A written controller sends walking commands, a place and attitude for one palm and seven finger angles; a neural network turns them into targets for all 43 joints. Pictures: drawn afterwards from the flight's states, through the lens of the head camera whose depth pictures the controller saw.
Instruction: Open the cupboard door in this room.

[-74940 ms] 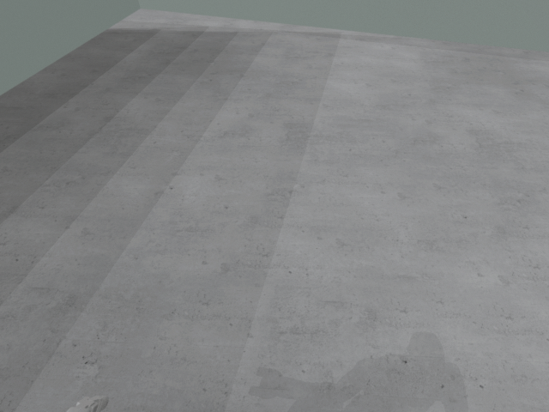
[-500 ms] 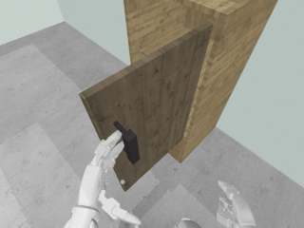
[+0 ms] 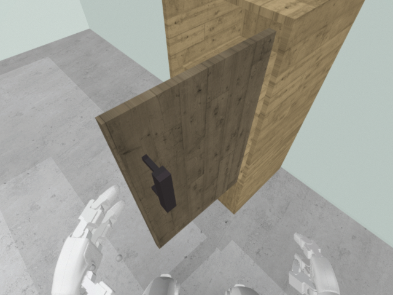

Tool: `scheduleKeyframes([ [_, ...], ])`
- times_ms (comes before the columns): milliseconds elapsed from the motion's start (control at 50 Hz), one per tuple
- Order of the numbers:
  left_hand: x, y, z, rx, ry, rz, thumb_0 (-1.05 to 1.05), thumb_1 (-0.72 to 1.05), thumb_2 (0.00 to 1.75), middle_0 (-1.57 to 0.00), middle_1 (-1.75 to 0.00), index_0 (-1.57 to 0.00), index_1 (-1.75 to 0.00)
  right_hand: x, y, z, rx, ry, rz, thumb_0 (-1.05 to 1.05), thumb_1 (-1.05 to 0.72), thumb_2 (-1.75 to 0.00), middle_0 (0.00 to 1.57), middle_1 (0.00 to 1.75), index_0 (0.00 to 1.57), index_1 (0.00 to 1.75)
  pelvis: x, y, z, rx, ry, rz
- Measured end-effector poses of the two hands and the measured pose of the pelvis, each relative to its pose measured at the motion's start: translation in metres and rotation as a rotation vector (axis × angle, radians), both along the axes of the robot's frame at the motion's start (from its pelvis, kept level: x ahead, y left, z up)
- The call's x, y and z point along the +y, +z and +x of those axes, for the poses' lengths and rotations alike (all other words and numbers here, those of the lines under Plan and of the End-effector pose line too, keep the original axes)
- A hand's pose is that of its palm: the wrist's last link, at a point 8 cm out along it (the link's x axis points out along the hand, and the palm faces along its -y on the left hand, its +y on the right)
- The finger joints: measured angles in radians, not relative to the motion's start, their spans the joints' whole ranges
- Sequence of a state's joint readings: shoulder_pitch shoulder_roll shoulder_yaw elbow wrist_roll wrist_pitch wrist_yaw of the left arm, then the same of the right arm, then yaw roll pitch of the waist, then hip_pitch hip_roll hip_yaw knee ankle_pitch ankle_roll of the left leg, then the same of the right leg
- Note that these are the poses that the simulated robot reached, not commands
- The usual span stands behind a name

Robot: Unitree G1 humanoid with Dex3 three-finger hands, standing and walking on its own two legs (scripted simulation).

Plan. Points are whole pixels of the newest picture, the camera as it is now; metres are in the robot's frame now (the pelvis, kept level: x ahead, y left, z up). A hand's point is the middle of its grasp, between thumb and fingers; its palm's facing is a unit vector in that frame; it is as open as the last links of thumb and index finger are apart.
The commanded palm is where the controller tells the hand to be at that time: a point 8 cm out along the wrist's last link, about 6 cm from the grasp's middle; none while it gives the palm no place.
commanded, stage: slide the hand sideways off the handle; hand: left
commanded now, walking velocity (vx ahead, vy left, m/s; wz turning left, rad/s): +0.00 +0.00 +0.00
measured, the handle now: (158, 183) +0.31 +0.09 +0.08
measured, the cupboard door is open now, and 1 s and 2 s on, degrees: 88 88 88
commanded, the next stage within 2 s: draw the hand back to the body in 0.02 s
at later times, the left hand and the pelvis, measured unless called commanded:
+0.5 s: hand (80, 251) +0.17 +0.18 +0.12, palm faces -0.06 -1.00 -0.06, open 16.4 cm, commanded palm +0.14 +0.24 +0.14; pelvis +0.00 +0.02 +0.02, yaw +0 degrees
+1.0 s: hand (4, 218) +0.19 +0.25 +0.19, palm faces +0.31 -0.88 -0.37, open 13.0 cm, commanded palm +0.15 +0.30 +0.22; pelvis +0.02 +0.03 +0.07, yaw +0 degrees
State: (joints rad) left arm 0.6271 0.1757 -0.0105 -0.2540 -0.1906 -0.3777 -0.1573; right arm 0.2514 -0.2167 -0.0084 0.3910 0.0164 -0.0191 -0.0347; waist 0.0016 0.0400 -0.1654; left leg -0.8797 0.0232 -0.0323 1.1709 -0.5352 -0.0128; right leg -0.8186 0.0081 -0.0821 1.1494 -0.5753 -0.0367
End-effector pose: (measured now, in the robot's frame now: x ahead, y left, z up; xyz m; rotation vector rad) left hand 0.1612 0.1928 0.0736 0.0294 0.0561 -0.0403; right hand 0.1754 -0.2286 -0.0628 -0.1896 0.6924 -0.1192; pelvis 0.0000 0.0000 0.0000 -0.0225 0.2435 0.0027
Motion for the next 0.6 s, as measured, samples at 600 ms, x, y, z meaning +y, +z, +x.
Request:
scheduleKeyframes([
  [600, 0.05, 0.066, -0.005, -0.058, -0.016, 0.039, -0.01, -0.49, 0.3, -0.15, -0.3, -0.15, -0.3, 0.028, 0.044, -0.005, -0.096, 0.002, 0.004, 0.01, -0.9, -0.9, 0.2, 0.3, 0.2, 0.3, 0.023, 0.03, 0.001, -0.1, 0.005, -0.025],
])
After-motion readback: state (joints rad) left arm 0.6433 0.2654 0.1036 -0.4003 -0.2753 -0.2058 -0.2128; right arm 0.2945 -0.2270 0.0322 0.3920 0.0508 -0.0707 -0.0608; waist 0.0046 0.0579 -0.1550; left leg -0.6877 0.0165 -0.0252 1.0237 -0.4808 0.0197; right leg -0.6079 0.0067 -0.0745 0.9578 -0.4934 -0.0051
